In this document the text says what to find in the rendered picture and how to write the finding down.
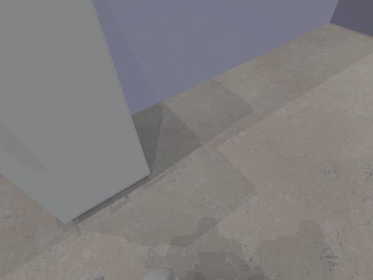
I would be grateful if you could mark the left robot thigh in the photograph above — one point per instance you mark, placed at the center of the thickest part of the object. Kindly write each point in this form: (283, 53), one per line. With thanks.
(161, 274)

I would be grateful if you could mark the fridge door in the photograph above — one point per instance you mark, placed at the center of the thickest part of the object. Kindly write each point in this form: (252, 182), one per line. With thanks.
(65, 135)

